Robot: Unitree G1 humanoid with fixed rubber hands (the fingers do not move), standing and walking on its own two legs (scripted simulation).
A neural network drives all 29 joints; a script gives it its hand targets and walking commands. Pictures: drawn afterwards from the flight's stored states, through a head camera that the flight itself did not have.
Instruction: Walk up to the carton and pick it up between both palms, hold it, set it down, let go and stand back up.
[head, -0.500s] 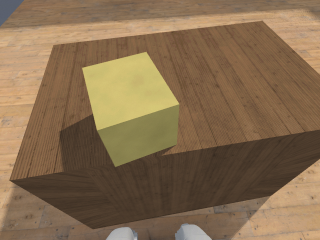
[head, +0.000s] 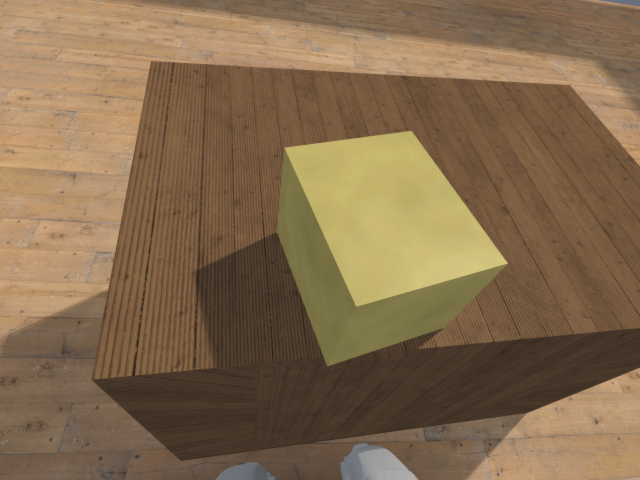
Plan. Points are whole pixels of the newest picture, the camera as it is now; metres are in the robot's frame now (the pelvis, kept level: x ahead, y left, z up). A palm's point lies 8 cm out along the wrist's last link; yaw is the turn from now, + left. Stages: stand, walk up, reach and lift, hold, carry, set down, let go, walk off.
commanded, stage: walk up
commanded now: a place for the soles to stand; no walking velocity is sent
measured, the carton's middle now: (370, 244) +0.39 -0.07 +0.05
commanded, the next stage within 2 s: none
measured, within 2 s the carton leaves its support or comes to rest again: neither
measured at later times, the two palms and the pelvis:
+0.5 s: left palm out of the picture +0.05 +0.30 -0.18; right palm out of the picture +0.01 -0.28 -0.10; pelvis -0.01 +0.02 -0.03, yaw +2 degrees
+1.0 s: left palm out of the picture +0.06 +0.18 -0.11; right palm out of the picture +0.07 -0.44 -0.12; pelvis +0.01 -0.12 -0.01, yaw +0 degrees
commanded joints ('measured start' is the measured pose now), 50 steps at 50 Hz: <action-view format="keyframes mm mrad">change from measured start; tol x64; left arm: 1 553 267 117 90 -11 -12 60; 7 -515 290 87 -244 39 -10 50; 50 84 241 114 11 -20 -84 34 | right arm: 1 -329 -340 -113 -197 11 27 -38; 7 403 -281 -93 26 51 5 -24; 50 -85 -279 -39 -18 30 57 5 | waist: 1 264 242 -147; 50 35 -168 -41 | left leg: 1 -4 -10 51 -44 1449 -480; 6 360 188 -543 482 -409 147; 11 404 360 -615 -325 680 -4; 50 -201 38 -211 230 54 44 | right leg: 1 411 12 -214 -437 -44 -52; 7 -679 -250 264 -360 173 -143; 22 -328 -33 109 309 43 -21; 50 305 -142 336 -711 301 170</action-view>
